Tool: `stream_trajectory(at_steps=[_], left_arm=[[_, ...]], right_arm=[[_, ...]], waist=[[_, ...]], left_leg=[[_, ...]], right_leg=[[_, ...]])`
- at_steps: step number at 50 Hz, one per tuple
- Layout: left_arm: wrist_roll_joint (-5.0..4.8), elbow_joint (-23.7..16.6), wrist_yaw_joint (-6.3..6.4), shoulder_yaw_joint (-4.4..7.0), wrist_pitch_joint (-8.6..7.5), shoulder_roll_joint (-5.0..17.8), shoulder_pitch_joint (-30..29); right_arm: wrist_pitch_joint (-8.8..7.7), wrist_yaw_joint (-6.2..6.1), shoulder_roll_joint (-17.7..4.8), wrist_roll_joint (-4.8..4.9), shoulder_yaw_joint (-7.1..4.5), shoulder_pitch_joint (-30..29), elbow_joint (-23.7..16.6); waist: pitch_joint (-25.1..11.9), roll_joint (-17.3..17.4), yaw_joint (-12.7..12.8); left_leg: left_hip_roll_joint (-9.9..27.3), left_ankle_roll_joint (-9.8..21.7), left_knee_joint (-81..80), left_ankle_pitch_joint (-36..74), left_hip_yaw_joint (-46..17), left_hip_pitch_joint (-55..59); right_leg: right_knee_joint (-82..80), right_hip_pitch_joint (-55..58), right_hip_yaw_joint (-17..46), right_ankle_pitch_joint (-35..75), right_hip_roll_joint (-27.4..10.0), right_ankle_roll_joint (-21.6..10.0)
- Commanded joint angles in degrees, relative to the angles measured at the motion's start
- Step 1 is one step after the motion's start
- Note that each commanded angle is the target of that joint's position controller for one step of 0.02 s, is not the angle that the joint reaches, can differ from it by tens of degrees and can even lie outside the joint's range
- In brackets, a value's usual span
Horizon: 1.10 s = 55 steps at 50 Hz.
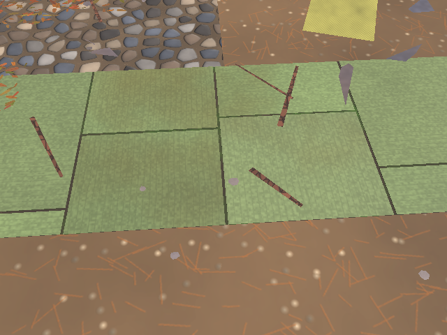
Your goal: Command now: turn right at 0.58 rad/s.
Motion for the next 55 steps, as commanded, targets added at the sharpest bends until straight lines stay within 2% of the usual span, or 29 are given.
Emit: stream_trajectory(at_steps=[1,2,3,4,6,7,10,13,16,18,19,20,21,22,23,27,30,33,34,37,42,43,44,45,46,47,48,50,55], left_arm=[[-0.63,-4.61,0.42,2.02,-0.29,7.15,-1.77],[0.15,-4.14,0.17,1.26,-0.42,3.95,2.23],[-0.21,-5.72,0.13,2.73,-1.16,7.92,0.78],[0.45,-4.35,0.13,3.94,-1.40,11.57,1.98],[0.41,-1.49,0.34,3.87,-0.47,9.43,3.74],[0.50,-1.41,0.30,3.38,-0.08,7.89,4.00],[-0.07,-2.86,0.12,1.97,-0.35,4.57,0.68],[0.61,-3.56,-0.23,0.60,-0.60,2.30,-0.80],[0.43,-3.29,-0.67,0.46,-0.75,2.91,-0.34],[0.70,-1.31,-0.97,0.50,-0.92,2.57,3.64],[1.15,-1.45,-0.85,0.55,-0.98,3.87,4.00],[1.56,-2.06,-0.29,0.98,-1.02,7.45,5.38],[2.57,-1.52,-0.45,0.61,-1.18,7.62,1.38],[2.56,-3.20,-0.88,-0.36,-1.77,3.26,-1.96],[3.14,-2.13,-1.05,-1.16,-2.35,0.80,-1.76],[2.69,-0.77,-0.36,-0.25,-3.37,4.40,1.07],[2.07,-0.79,0.78,0.82,-2.55,6.42,2.43],[2.29,-1.76,1.36,1.13,-2.33,6.13,2.11],[2.26,-1.73,1.39,1.13,-2.60,5.98,1.84],[1.35,-1.86,1.02,1.61,-2.99,6.25,-2.78],[-0.17,-0.91,1.05,2.15,-1.82,7.38,-3.98],[-0.56,0.03,1.03,1.95,-1.87,6.45,-2.25],[0.72,0.71,0.75,1.43,-2.08,4.29,1.14],[3.37,-3.21,0.87,0.15,-2.30,1.42,-2.21],[2.15,-3.29,1.24,0.92,-2.49,4.32,-5.89],[0.85,-3.02,1.29,1.31,-2.31,5.45,-5.96],[0.97,-1.86,1.58,1.67,-2.15,5.99,-4.85],[1.54,-0.74,1.94,2.12,-1.97,6.51,-3.77],[1.10,0.00,1.67,1.63,-2.23,4.41,-3.17]], right_arm=[[-1.46,0.27,-7.96,-0.56,-2.54,4.07,-2.63],[-0.90,-0.22,-11.42,-1.47,-2.99,3.04,-3.74],[-0.81,0.12,-13.01,-3.57,-3.28,2.17,-3.89],[-1.03,-0.06,-9.89,-3.11,-2.49,-0.62,-5.25],[-0.85,-0.49,-6.25,-1.54,-1.21,-3.44,-5.84],[-0.70,-0.61,-5.91,-0.83,-0.89,-3.30,-5.58],[0.01,-0.95,-6.38,-1.35,-0.63,-0.03,-4.49],[0.59,-0.79,-7.71,-1.19,-0.84,0.17,-4.03],[1.12,-0.22,-9.28,-0.42,-1.02,1.51,-3.07],[1.18,-0.04,-8.23,0.53,-0.36,1.29,-2.35],[0.64,0.12,-6.96,0.47,0.19,4.27,-1.09],[-0.06,0.52,-4.67,-1.47,1.08,5.56,-1.32],[-0.54,0.44,-1.84,-2.20,1.96,5.61,-2.18],[-0.43,0.08,-4.69,-2.52,1.59,2.61,-1.75],[-0.43,0.28,-4.60,-2.35,1.63,1.89,-1.20],[0.42,0.06,-6.72,-0.72,1.16,1.25,-0.16],[0.69,-0.15,-7.17,-0.12,0.72,1.64,-0.47],[1.57,0.15,-6.81,0.16,0.15,1.67,-1.32],[1.99,0.36,-6.57,0.40,-0.11,1.74,-1.61],[3.12,0.67,-5.49,0.37,0.04,3.27,-1.46],[3.24,2.48,-6.35,0.82,-0.27,6.37,-2.60],[3.12,2.29,-7.29,0.47,-0.84,8.45,-2.17],[2.84,1.56,-12.17,0.09,-2.30,9.46,-2.79],[2.07,1.15,-19.73,-1.05,-3.57,9.39,-5.25],[0.79,1.82,-16.36,-2.83,-2.54,11.44,-5.70],[-0.20,1.96,-14.73,-2.58,-1.91,8.91,-5.71],[-0.42,1.62,-13.51,-1.25,-1.77,6.01,-5.85],[0.19,0.65,-11.29,0.15,-0.74,2.91,-6.53],[0.87,-0.42,-10.96,-0.13,-0.60,4.36,-7.38]], waist=[[-8.26,-4.34,-2.31],[-9.07,9.03,0.64],[-5.32,18.14,0.39],[-4.64,12.09,0.83],[-3.89,7.65,1.28],[-3.23,7.82,0.67],[-3.84,9.69,-1.61],[-5.95,11.52,-2.61],[-5.99,12.74,-3.30],[-5.46,11.21,-0.80],[-5.78,8.96,-0.99],[-8.89,-0.14,-2.42],[-7.95,-12.19,-5.30],[-6.19,-8.26,-3.28],[-5.99,-6.78,-3.23],[-0.91,-5.04,-1.41],[-1.04,-5.90,-0.69],[-1.83,-8.65,0.62],[-1.83,-7.13,0.42],[-2.54,-3.89,-1.42],[-6.25,-5.92,-2.87],[-6.69,-3.98,-3.56],[-6.54,7.02,-2.56],[-6.05,21.56,-2.20],[-11.12,12.38,-6.24],[-8.21,8.96,-4.47],[-6.23,5.81,-2.95],[-5.59,6.04,-1.38],[-6.76,6.74,-1.86]], left_leg=[[5.76,3.56,-13.01,10.27,-2.64,10.37],[18.11,8.70,-14.56,18.38,-13.98,15.27],[25.44,17.65,-16.31,23.78,-24.48,9.72],[25.19,18.70,-15.99,21.84,-21.34,8.29],[17.67,14.56,-14.45,17.80,-11.46,7.78],[16.92,14.77,-14.07,19.72,-9.75,8.33],[14.91,15.68,-13.65,23.35,-5.39,11.50],[15.32,15.92,-12.23,24.75,-3.82,12.46],[16.19,16.30,-11.04,25.93,-4.50,10.89],[14.97,14.03,-8.55,25.32,-3.35,7.93],[13.82,10.51,-7.72,21.51,-2.50,4.48],[9.91,5.66,-1.06,11.58,1.61,-0.56],[6.36,2.06,-3.62,-2.56,5.20,-0.08],[6.58,0.36,-3.84,-0.37,4.74,3.29],[6.68,0.20,-5.84,4.60,4.51,4.66],[6.04,0.77,-4.53,9.02,3.79,0.97],[4.90,0.59,1.45,5.02,4.82,-4.09],[5.37,0.46,18.80,-13.95,4.44,-10.67],[6.37,0.31,24.57,-17.23,3.11,-13.42],[7.74,-0.27,22.63,-13.10,4.10,-11.67],[4.16,2.24,3.05,0.95,10.19,0.35],[2.41,3.89,-3.56,7.23,9.90,5.58],[7.81,7.14,-8.81,24.40,-0.89,13.22],[24.30,19.57,-11.79,42.83,-26.44,17.17],[25.98,24.95,-13.30,37.45,-28.29,16.68],[23.35,22.95,-13.19,32.74,-22.88,14.89],[19.85,19.51,-12.83,27.25,-18.63,13.81],[15.89,16.18,-12.88,26.94,-14.30,11.24],[13.43,16.03,-13.36,25.58,-13.70,13.96]], right_leg=[[-1.04,1.98,14.56,1.10,-9.88,-4.41],[12.27,-5.34,4.83,-16.99,-2.66,-0.77],[24.30,-14.37,-2.56,-26.80,1.30,2.20],[33.65,-14.57,-1.81,-23.13,-2.78,4.08],[39.72,-14.34,-2.87,-16.51,-2.99,6.21],[41.53,-15.45,-2.99,-14.68,-2.91,7.10],[34.10,-14.63,-6.09,-13.11,-3.51,8.39],[20.94,-7.39,-8.92,-15.28,-6.20,8.44],[8.81,-0.31,-12.44,-13.20,-6.23,7.43],[-7.06,7.96,-13.90,-0.63,-5.42,5.08],[-11.41,13.97,-10.77,5.81,-7.11,3.26],[-10.01,21.28,-0.77,19.87,-15.69,0.73],[-7.90,12.95,3.37,18.70,-20.81,-5.68],[-8.91,9.52,2.21,11.06,-18.64,-6.98],[-8.79,9.33,-0.52,4.56,-16.01,-4.49],[-8.58,8.97,-4.13,2.12,-13.15,-0.96],[-9.01,10.91,-2.05,6.15,-17.89,-4.91],[-9.98,11.71,2.43,15.61,-25.64,-11.69],[-9.88,12.50,2.90,20.99,-27.94,-13.49],[-8.73,12.08,-3.76,25.63,-26.04,-12.14],[-1.49,11.84,-11.31,23.26,-23.54,-7.33],[3.41,9.14,-13.80,16.66,-21.54,-4.40],[15.67,-0.04,-19.09,1.52,-16.71,0.87],[31.25,-17.11,-18.39,-28.68,-6.61,6.36],[40.51,-17.73,-8.65,-31.01,-6.31,6.00],[42.83,-19.23,-7.48,-26.21,-7.49,5.13],[41.35,-19.82,-7.32,-20.69,-8.70,4.84],[38.83,-17.11,-7.06,-13.29,-9.11,5.52],[32.90,-16.47,-6.94,-7.75,-7.14,7.63]])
